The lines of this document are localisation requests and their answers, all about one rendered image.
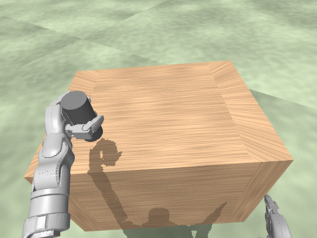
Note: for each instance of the right robot hand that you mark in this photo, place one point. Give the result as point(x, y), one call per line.
point(276, 224)

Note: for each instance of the can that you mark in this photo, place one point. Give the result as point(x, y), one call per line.
point(78, 108)

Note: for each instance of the left robot arm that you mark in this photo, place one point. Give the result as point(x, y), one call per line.
point(48, 211)

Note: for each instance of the left robot hand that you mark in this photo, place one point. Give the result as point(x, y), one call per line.
point(57, 121)

